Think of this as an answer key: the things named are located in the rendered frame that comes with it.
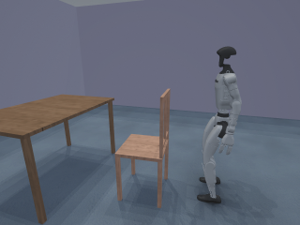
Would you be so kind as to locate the chair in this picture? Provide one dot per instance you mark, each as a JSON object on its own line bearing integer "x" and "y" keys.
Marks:
{"x": 148, "y": 148}

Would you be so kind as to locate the right robot thigh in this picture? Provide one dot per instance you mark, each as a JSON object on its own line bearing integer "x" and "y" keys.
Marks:
{"x": 207, "y": 130}

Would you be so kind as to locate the left robot forearm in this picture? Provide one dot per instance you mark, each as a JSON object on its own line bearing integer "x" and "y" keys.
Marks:
{"x": 234, "y": 113}

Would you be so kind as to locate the robot torso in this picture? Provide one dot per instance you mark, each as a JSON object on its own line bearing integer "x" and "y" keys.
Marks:
{"x": 223, "y": 100}

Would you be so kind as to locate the left robot upper arm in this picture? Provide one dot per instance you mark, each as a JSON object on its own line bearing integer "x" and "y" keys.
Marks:
{"x": 231, "y": 82}

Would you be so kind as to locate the table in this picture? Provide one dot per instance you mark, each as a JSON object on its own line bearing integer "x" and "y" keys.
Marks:
{"x": 25, "y": 120}

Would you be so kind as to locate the left robot hand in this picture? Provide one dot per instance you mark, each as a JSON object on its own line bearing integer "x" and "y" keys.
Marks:
{"x": 227, "y": 140}

